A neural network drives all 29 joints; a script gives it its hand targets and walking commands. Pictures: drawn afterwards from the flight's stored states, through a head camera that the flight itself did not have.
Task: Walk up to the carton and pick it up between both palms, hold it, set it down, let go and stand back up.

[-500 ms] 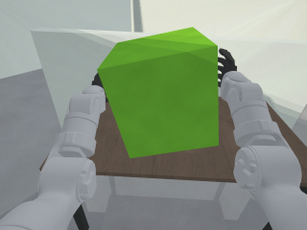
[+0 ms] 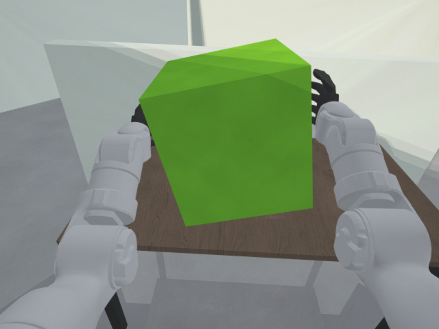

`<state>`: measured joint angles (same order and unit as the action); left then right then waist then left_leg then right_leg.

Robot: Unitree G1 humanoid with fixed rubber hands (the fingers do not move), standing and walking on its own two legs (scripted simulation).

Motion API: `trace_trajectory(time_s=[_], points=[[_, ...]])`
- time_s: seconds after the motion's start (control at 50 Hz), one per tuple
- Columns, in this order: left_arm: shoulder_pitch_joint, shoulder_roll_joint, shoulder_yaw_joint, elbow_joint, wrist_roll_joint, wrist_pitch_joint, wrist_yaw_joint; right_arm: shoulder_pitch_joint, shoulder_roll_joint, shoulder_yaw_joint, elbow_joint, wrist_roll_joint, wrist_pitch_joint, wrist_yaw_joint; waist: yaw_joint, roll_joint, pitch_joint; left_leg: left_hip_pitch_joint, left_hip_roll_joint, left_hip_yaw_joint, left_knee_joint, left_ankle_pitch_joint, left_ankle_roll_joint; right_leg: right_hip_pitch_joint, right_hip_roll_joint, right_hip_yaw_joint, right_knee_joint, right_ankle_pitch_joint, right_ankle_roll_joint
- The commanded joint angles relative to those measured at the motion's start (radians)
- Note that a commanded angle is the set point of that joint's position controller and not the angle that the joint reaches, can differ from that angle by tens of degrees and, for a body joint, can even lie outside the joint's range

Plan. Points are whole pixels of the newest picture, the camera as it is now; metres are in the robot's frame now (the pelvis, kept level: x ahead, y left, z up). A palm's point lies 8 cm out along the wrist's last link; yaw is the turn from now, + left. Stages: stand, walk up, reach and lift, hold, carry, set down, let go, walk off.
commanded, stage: hold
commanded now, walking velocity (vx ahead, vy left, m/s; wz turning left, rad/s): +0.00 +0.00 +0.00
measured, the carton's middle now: (233, 127) +0.44 +0.00 +0.22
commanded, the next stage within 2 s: set down in 0.42 s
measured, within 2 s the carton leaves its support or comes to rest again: neither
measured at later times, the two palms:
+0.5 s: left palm (141, 133) +0.38 +0.17 +0.23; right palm (325, 111) +0.39 -0.15 +0.29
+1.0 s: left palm (135, 132) +0.40 +0.19 +0.22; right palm (311, 103) +0.41 -0.14 +0.29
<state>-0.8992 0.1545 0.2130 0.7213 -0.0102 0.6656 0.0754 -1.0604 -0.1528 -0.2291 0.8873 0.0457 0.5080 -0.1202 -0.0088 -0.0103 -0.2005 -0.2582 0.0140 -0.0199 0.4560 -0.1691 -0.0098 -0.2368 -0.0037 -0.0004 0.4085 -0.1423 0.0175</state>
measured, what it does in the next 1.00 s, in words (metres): stands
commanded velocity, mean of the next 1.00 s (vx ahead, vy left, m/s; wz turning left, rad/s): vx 0.00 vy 0.00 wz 0.00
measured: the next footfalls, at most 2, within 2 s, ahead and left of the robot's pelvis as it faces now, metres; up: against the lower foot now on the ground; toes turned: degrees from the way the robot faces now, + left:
none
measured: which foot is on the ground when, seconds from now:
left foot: down 0.00-1.00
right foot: down 0.00-1.00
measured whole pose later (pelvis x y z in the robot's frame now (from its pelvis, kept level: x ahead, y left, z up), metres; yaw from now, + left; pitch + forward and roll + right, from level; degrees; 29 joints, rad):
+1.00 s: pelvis +0.01 +0.00 +0.00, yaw +0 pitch -4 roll -1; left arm -0.88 0.14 0.36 0.72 0.12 0.54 -0.02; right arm -1.11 -0.11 -0.26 1.00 0.05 0.28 -0.12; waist -0.01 -0.01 -0.13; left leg -0.18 0.01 -0.02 0.41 -0.17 -0.01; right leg -0.16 0.00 0.00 0.37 -0.15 0.02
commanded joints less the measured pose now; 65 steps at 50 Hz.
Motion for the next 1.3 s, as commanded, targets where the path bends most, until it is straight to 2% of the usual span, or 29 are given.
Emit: trace_trajectory(time_s=[0.0, 0.02, 0.08, 0.2, 0.22, 0.24, 0.26, 0.34, 0.4, 0.42, 0.44, 0.46, 0.48, 0.5, 0.54, 0.56, 0.6, 0.64, 0.7, 0.8, 0.9, 0.98, 1.02, 1.04, 1.06, 1.12, 1.22, 1.26, 1.28], points=[[-1.034, -0.612, -0.201, -0.406, -0.023, -0.081, -0.193, -0.713, 0.684, 0.317, -0.126, 0.271, -0.032, 0.152, -0.026, 0.095, -0.303, 0.015, -0.025, -0.02, -0.216, -0.046, -0.014, 0.291, 0.061, 0.015, -0.081, 0.04, -0.017], [-1.033, -0.605, -0.19, -0.367, -0.025, -0.08, -0.191, -0.726, 0.673, 0.304, -0.105, 0.26, -0.033, 0.152, -0.037, 0.076, -0.268, 0.008, -0.027, -0.021, -0.227, -0.096, -0.015, 0.266, 0.063, 0.013, -0.093, -0.01, -0.014], [-1.02, -0.623, -0.209, -0.396, -0.03, -0.077, -0.188, -0.716, 0.677, 0.316, -0.122, 0.276, -0.034, 0.151, -0.039, 0.089, -0.309, 0.03, -0.022, -0.025, -0.22, -0.045, -0.022, 0.285, 0.066, 0.014, -0.083, 0.044, -0.015], [-1.012, -0.603, -0.197, -0.389, -0.031, -0.076, -0.192, -0.722, 0.678, 0.334, -0.138, 0.283, -0.03, 0.147, -0.023, 0.074, -0.302, 0.021, -0.025, -0.022, -0.219, -0.062, -0.012, 0.279, 0.066, 0.012, -0.084, 0.021, -0.013], [-1.038, -0.624, -0.215, -0.396, -0.034, -0.079, -0.187, -0.728, 0.675, 0.308, -0.122, 0.273, -0.033, 0.15, -0.042, 0.1, -0.293, 0.017, -0.025, -0.028, -0.223, -0.073, -0.024, 0.274, 0.064, 0.015, -0.085, 0.019, -0.019], [-0.999, -0.613, -0.201, -0.388, -0.027, -0.077, -0.191, -0.735, 0.676, 0.326, -0.14, 0.276, -0.036, 0.149, -0.023, 0.07, -0.294, 0.018, -0.023, -0.023, -0.217, -0.053, -0.016, 0.28, 0.068, 0.011, -0.086, 0.03, -0.017], [-1.019, -0.629, -0.217, -0.405, -0.033, -0.08, -0.191, -0.718, 0.67, 0.316, -0.137, 0.271, -0.036, 0.146, -0.044, 0.092, -0.298, 0.025, -0.024, -0.027, -0.217, -0.048, -0.023, 0.281, 0.063, 0.014, -0.084, 0.038, -0.019], [-1.036, -0.603, -0.198, -0.392, -0.031, -0.078, -0.193, -0.71, 0.676, 0.317, -0.106, 0.269, -0.028, 0.156, -0.025, 0.075, -0.277, 0.004, -0.019, -0.027, -0.229, -0.088, -0.011, 0.272, 0.067, 0.011, -0.078, 0.008, -0.018], [-1.011, -0.615, -0.2, -0.386, -0.019, -0.074, -0.192, -0.721, 0.662, 0.316, -0.114, 0.277, -0.03, 0.154, -0.03, 0.091, -0.269, 0.014, -0.02, -0.028, -0.226, -0.067, -0.019, 0.27, 0.067, 0.015, -0.084, 0.025, -0.022], [-0.978, -0.652, -0.293, -0.435, -0.076, -0.043, -0.196, -0.777, 0.729, 0.352, -0.281, 0.342, -0.01, 0.142, -0.037, 0.029, -0.288, 0.052, -0.055, 0.023, -0.209, 0.002, -0.019, 0.337, 0.085, 0.009, -0.122, 0.049, 0.013], [-1.015, -0.666, -0.297, -0.442, -0.071, -0.049, -0.19, -0.8, 0.725, 0.348, -0.26, 0.347, -0.011, 0.144, -0.034, 0.054, -0.289, 0.05, -0.049, 0.014, -0.217, -0.003, -0.022, 0.321, 0.082, 0.003, -0.112, 0.039, 0.013], [-1.026, -0.644, -0.272, -0.432, -0.065, -0.051, -0.187, -0.832, 0.725, 0.338, -0.263, 0.335, -0.009, 0.148, -0.018, 0.033, -0.303, 0.022, -0.052, 0.014, -0.22, -0.042, -0.01, 0.338, 0.081, 0.004, -0.114, 0.015, 0.011], [-1.062, -0.644, -0.275, -0.436, -0.082, -0.059, -0.187, -0.843, 0.725, 0.339, -0.228, 0.328, -0.011, 0.149, -0.034, 0.033, -0.315, 0.028, -0.051, 0.012, -0.219, -0.043, -0.011, 0.326, 0.077, 0.005, -0.116, 0.01, 0.01], [-1.052, -0.657, -0.293, -0.439, -0.087, -0.068, -0.183, -0.872, 0.729, 0.339, -0.272, 0.32, -0.019, 0.15, -0.03, 0.042, -0.339, 0.033, -0.049, 0.013, -0.21, -0.023, -0.017, 0.315, 0.075, 0.001, -0.112, 0.027, 0.009], [-1.076, -0.658, -0.291, -0.442, -0.093, -0.08, -0.181, -0.884, 0.731, 0.333, -0.229, 0.311, -0.031, 0.156, -0.03, 0.048, -0.329, 0.027, -0.048, 0.011, -0.212, -0.038, -0.016, 0.307, 0.077, -0.009, -0.107, 0.01, 0.005], [-1.064, -0.637, -0.258, -0.416, -0.083, -0.093, -0.184, -0.879, 0.722, 0.314, -0.208, 0.297, -0.043, 0.163, -0.02, 0.047, -0.338, 0.019, -0.043, 0.007, -0.217, -0.064, -0.012, 0.308, 0.073, -0.01, -0.103, -0.006, 0.003], [-1.072, -0.651, -0.253, -0.429, -0.071, -0.116, -0.188, -0.865, 0.739, 0.287, -0.195, 0.266, -0.065, 0.165, -0.032, 0.048, -0.357, 0.04, -0.04, 0.01, -0.223, -0.051, -0.013, 0.315, 0.069, -0.017, -0.106, 0.002, 0.003], [-1.089, -0.621, -0.21, -0.378, -0.04, -0.144, -0.199, -0.85, 0.712, 0.214, -0.106, 0.202, -0.095, 0.176, -0.05, 0.064, -0.308, 0.028, -0.036, 0.013, -0.242, -0.112, -0.012, 0.29, 0.06, -0.023, -0.107, -0.041, -0.001], [-0.987, -0.53, -0.052, -0.238, 0.073, -0.175, -0.233, -0.798, 0.689, 0.121, -0.057, 0.103, -0.146, 0.19, -0.011, 0.012, -0.211, -0.009, -0.033, 0.037, -0.273, -0.175, 0.024, 0.307, 0.054, -0.039, -0.116, -0.122, 0.007], [-0.922, -0.47, 0.0, -0.154, 0.141, -0.205, -0.287, -0.664, 0.617, -0.03, 0.074, -0.029, -0.208, 0.174, -0.084, 0.01, -0.14, 0.009, -0.039, 0.061, -0.292, -0.19, 0.019, 0.361, 0.048, -0.056, -0.129, -0.153, 0.013], [-0.88, -0.49, -0.046, -0.112, 0.126, -0.238, -0.309, -0.618, 0.612, -0.033, 0.058, -0.078, -0.267, 0.138, -0.116, 0.006, -0.088, 0.02, -0.033, 0.063, -0.303, -0.183, 0.006, 0.381, 0.053, -0.071, -0.139, -0.131, 0.017], [-0.883, -0.522, -0.123, -0.162, 0.087, -0.281, -0.299, -0.612, 0.669, 0.042, -0.046, -0.078, -0.314, 0.122, -0.115, -0.007, -0.169, 0.086, -0.041, 0.074, -0.271, -0.095, 0.003, 0.37, 0.048, -0.069, -0.141, -0.077, 0.022], [-0.886, -0.546, -0.157, -0.21, 0.076, -0.304, -0.286, -0.621, 0.701, 0.106, -0.091, -0.058, -0.332, 0.122, -0.092, -0.01, -0.215, 0.131, -0.037, 0.069, -0.269, -0.054, -0.001, 0.375, 0.05, -0.079, -0.138, -0.041, 0.025], [-0.901, -0.568, -0.198, -0.247, 0.051, -0.318, -0.275, -0.624, 0.71, 0.121, -0.133, -0.052, -0.348, 0.118, -0.111, -0.003, -0.261, 0.157, -0.042, 0.071, -0.25, -0.018, -0.01, 0.382, 0.047, -0.075, -0.134, -0.006, 0.024], [-0.92, -0.585, -0.237, -0.274, 0.033, -0.327, -0.269, -0.63, 0.734, 0.157, -0.158, -0.044, -0.357, 0.114, -0.107, 0.005, -0.285, 0.17, -0.043, 0.069, -0.238, 0.021, -0.016, 0.372, 0.044, -0.079, -0.13, 0.028, 0.028], [-0.98, -0.645, -0.375, -0.426, -0.035, -0.364, -0.227, -0.651, 0.768, 0.266, -0.277, 0.015, -0.389, 0.105, -0.121, 0.049, -0.455, 0.326, -0.047, 0.052, -0.157, 0.246, -0.055, 0.343, 0.05, -0.085, -0.126, 0.173, 0.022], [-0.897, -0.686, -0.431, -0.55, -0.061, -0.373, -0.188, -0.607, 0.797, 0.448, -0.405, 0.117, -0.39, 0.09, -0.07, 0.039, -0.51, 0.384, -0.057, 0.039, -0.088, 0.475, -0.057, 0.366, 0.053, -0.07, -0.105, 0.339, 0.032], [-0.834, -0.696, -0.437, -0.568, -0.058, -0.359, -0.188, -0.556, 0.772, 0.467, -0.427, 0.139, -0.382, 0.083, -0.087, 0.034, -0.53, 0.409, -0.06, 0.033, -0.069, 0.528, -0.063, 0.386, 0.053, -0.063, -0.096, 0.415, 0.037], [-0.77, -0.688, -0.408, -0.545, -0.033, -0.344, -0.193, -0.54, 0.766, 0.492, -0.437, 0.15, -0.372, 0.079, -0.063, 0.016, -0.486, 0.402, -0.062, 0.038, -0.076, 0.526, -0.056, 0.393, 0.05, -0.06, -0.1, 0.447, 0.041]])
